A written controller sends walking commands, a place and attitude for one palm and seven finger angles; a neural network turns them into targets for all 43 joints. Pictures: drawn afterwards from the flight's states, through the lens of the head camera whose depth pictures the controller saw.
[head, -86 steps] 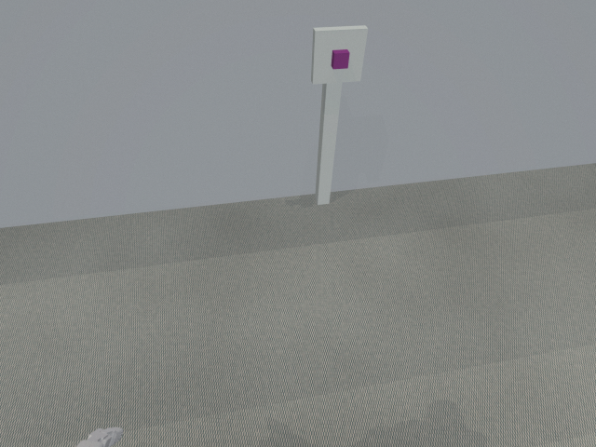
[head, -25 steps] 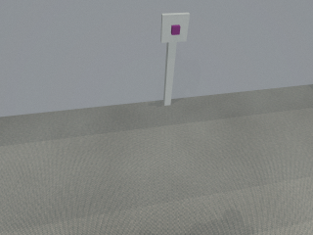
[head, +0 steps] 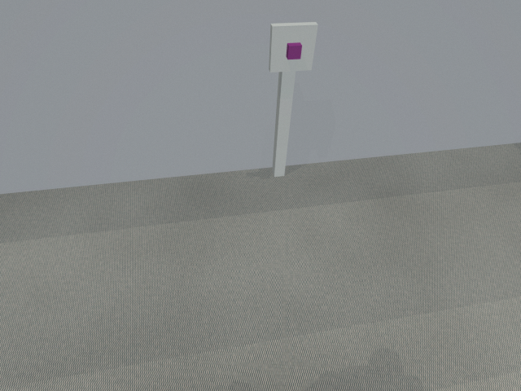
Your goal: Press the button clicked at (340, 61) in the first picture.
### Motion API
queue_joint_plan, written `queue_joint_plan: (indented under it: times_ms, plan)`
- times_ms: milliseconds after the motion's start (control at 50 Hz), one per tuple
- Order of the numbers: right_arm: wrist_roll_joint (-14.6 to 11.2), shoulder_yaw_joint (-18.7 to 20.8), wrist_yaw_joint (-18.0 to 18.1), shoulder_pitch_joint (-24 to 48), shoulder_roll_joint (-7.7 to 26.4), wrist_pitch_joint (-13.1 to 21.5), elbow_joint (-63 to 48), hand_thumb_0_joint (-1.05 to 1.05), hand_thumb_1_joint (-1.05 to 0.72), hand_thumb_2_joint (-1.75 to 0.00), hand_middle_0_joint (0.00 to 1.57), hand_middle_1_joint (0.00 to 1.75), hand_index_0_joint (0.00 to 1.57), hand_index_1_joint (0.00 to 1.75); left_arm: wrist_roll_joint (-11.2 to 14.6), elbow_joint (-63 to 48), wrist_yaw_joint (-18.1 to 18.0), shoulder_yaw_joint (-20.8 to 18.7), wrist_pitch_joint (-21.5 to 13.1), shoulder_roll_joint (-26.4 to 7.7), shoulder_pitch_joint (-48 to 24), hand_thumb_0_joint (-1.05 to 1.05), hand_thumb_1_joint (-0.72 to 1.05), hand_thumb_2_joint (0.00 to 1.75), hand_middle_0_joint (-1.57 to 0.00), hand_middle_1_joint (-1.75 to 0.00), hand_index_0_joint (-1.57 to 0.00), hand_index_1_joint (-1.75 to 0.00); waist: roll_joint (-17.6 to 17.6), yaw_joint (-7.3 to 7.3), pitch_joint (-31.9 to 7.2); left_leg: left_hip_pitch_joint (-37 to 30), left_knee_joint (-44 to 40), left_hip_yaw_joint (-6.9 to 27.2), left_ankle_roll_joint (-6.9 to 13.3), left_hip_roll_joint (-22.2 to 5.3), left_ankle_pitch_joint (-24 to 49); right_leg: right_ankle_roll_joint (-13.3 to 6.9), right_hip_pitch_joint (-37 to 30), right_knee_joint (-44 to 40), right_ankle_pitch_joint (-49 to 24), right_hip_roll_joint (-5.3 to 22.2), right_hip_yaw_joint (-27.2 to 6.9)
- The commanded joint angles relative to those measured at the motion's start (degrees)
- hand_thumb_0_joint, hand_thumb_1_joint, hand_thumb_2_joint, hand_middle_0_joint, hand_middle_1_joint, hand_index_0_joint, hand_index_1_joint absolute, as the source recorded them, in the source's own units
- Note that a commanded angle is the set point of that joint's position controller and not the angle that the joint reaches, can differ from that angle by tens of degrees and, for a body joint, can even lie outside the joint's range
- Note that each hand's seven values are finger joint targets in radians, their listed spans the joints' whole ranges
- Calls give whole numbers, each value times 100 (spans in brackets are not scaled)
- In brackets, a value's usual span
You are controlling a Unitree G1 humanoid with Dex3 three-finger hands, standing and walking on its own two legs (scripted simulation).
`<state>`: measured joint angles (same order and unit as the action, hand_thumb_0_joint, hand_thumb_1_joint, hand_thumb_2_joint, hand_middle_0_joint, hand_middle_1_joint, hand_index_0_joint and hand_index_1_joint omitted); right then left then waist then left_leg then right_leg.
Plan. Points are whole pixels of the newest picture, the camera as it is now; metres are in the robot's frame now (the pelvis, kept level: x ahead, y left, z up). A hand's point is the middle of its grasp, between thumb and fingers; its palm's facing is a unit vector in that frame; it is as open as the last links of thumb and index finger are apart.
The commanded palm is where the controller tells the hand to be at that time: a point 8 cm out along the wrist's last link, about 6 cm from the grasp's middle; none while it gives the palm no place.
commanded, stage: walk to a spot facing it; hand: left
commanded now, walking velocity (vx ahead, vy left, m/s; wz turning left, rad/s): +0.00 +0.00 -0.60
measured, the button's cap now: (293, 50) +1.32 -0.04 -0.05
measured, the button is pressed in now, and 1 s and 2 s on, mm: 0 0 0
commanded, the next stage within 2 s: none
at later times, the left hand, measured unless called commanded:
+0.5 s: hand out of the picture +0.02 +0.15 -0.16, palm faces -0.16 -0.96 -0.23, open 7.4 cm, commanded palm none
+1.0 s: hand (178, 340) +0.25 +0.19 -0.20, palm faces -0.40 -0.90 -0.17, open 7.4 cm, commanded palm none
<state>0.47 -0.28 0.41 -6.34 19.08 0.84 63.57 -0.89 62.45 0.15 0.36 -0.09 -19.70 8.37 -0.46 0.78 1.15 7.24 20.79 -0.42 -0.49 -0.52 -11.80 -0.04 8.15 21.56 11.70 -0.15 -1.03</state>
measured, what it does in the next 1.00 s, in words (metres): walks ahead, turning right: left foot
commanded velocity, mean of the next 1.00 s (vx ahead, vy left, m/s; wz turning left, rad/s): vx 0.27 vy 0.00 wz -0.55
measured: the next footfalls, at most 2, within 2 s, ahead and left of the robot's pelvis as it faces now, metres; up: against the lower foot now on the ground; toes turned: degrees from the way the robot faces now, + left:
left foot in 0.90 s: +0.31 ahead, +0.03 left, +0.00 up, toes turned -22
right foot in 1.62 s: +0.43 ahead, -0.19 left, +0.00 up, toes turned -58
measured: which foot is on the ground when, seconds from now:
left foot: down 0.00-0.32, up 0.34-0.88, down 0.90-1.00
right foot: down 0.00-0.92, up 0.94-1.00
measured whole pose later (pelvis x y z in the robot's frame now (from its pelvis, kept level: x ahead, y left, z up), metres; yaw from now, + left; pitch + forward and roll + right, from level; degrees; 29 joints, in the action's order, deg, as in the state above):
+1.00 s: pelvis +0.20 +0.00 -0.02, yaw -31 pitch -1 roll -2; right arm 1.1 0.7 0.1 -7.3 8.1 4.3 51.2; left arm -1.5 60.4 0.0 -4.5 -0.4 -12.9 23.4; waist -3.2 3.1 1.4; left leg 19.2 35.9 -8.1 3.5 -2.8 -16.2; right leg -1.4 16.7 62.4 25.3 -3.2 -6.0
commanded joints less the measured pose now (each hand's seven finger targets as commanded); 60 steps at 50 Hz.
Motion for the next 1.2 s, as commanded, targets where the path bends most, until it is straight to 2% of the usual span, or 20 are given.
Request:
queue_joint_plan:
  times_ms: [0,120,200,260,280,300,320,340,380,460,680,780,840,860,880,900,920,980,1020,1180]
  plan:
    - [14,169,100,-189,548,5,-338,0,-90,-90,20,30,20,30,21,-391,-88,-180,61,-573,72,0,90,90,-20,-30,-20,-30,-37,-99,-222,-123,102,179,61,-715,943,-112,326,26,-1384,640,-672]
    - [35,409,162,-228,777,-110,-776,0,-90,-90,20,30,20,30,-17,-800,-16,-306,226,-457,269,0,90,90,-20,-30,-20,-30,506,-86,-126,-108,93,329,359,-1285,767,-18,1182,1237,-825,162,-440]
    - [54,496,140,-216,792,-59,-978,0,-90,-90,20,30,20,30,-21,-1031,53,-389,286,-199,446,0,90,90,-20,-30,-20,-30,1125,-47,-250,35,-234,587,1047,-2203,898,76,1423,2904,1896,211,-46]
    - [79,534,72,303,755,-102,-1142,0,-90,-90,20,30,20,30,-69,-851,161,-459,218,-71,1341,0,90,90,-20,-30,-20,-30,591,510,-227,1225,720,-91,494,-1742,-1360,31,-33,1564,1013,138,296]
    - [56,491,35,304,479,-151,-1192,0,-90,-90,20,30,20,30,-114,-717,127,-519,143,-271,1815,0,90,90,-20,-30,-20,-30,-572,708,-51,1983,2102,-644,117,-1084,-2141,-84,-503,453,1234,388,-307]
    - [37,368,-9,287,-66,-153,-1460,0,-90,-90,20,30,20,30,-158,-715,20,-606,26,-881,2068,0,90,90,-20,-30,-20,-30,-2582,719,375,3554,4164,-888,-272,-112,-2837,-569,-488,-1073,2113,1785,-3221]
    - [85,399,-29,596,178,-110,-1633,0,-90,-90,20,30,20,30,-37,-806,-75,-597,11,-878,2129,0,90,90,-20,-30,-20,-30,-1886,718,679,3641,4545,-31,-164,-241,-2276,-868,96,-1659,2394,2090,-3952]
    - [67,464,-74,371,276,-79,-1548,0,-90,-90,20,30,20,30,-34,-953,-84,-614,-33,-738,1657,0,90,90,-20,-30,-20,-30,-1385,392,722,3477,4581,147,-94,-501,-1499,-989,296,-1711,3095,1894,-3481]
    - [92,485,-112,225,226,3,-1367,0,-90,-90,20,30,20,30,-28,-1026,-69,-532,-146,-394,1284,0,90,90,-20,-30,-20,-30,-587,159,667,3182,4605,147,-152,-620,-736,-938,516,-1409,2430,1534,-3007]
    - [104,488,-131,-115,-70,33,-1211,0,-90,-90,20,30,20,30,-4,-865,-31,-495,-321,-127,1678,0,90,90,-20,-30,-20,-30,-271,65,220,3086,4319,19,-293,-578,12,-874,-85,-1037,383,1074,-1981]
    - [86,455,-132,671,-265,137,-1672,0,-90,-90,20,30,20,30,-72,-566,-100,-501,-392,89,2318,0,90,90,-20,-30,-20,-30,-577,367,341,3714,3291,-31,-402,-564,-15,-1158,-896,-889,-547,1125,-2287]
    - [34,410,-140,883,-385,232,-1811,0,-90,-90,20,30,20,30,-107,-553,-169,-519,-347,3,2240,0,90,90,-20,-30,-20,-30,-802,405,333,2899,2222,-177,-250,-323,-466,-1071,-873,-428,-1769,1081,-2251]
    - [3,450,-64,-52,-262,306,-1569,0,-90,-90,20,30,20,30,-72,-691,-159,-567,-344,-122,1706,0,90,90,-20,-30,-20,-30,-754,-131,85,934,1082,-326,-99,-35,-197,-829,40,350,-2409,751,-1962]
    - [2,505,18,-993,-24,329,-1264,0,-90,-90,20,30,20,30,-47,-722,-137,-601,-355,-84,1522,0,90,90,-20,-30,-20,-30,-437,-540,-290,-507,701,-214,-29,-135,58,-651,714,1225,-2244,410,-1686]
    - [73,648,97,-1915,566,359,-1020,0,-90,-90,20,30,20,30,33,-817,-76,-604,-345,184,1620,0,90,90,-20,-30,-20,-30,627,-825,-972,-1971,463,1002,209,-1310,-387,-431,1706,2669,-767,-156,-1139]
    - [99,706,89,-2380,997,362,-906,0,-90,-90,20,30,20,30,57,-889,-13,-561,-350,464,1812,0,90,90,-20,-30,-20,-30,2041,-727,-1231,-2337,-352,2982,623,-2870,-571,-123,2803,4509,2033,-613,-341]
    - [77,622,90,-2024,794,283,-1014,0,-90,-90,20,30,20,30,12,-918,-25,-584,-325,281,1557,0,90,90,-20,-30,-20,-30,1325,-638,-711,-1395,-801,3288,806,-2985,-1252,-171,2847,5111,1896,-190,-577]
    - [74,359,84,-992,-173,379,-1174,0,-90,-90,20,30,20,30,-129,-829,131,-608,-165,389,1228,0,90,90,-20,-30,-20,-30,688,-65,594,615,-1130,1527,325,-2122,-1190,-76,2675,5401,618,414,-278]
    - [53,318,114,-1039,-371,463,-1043,0,-90,-90,20,30,20,30,-133,-710,170,-580,-11,622,1502,0,90,90,-20,-30,-20,-30,875,148,491,692,-995,344,-85,-1630,45,-11,2473,5247,77,369,-176]
    - [24,288,207,-2013,-511,547,-595,0,-90,-90,20,30,20,30,-138,-882,168,-594,169,732,813,0,90,90,-20,-30,-20,-30,622,55,400,-342,-806,-566,-425,-1560,2337,104,3570,5171,-689,363,-16]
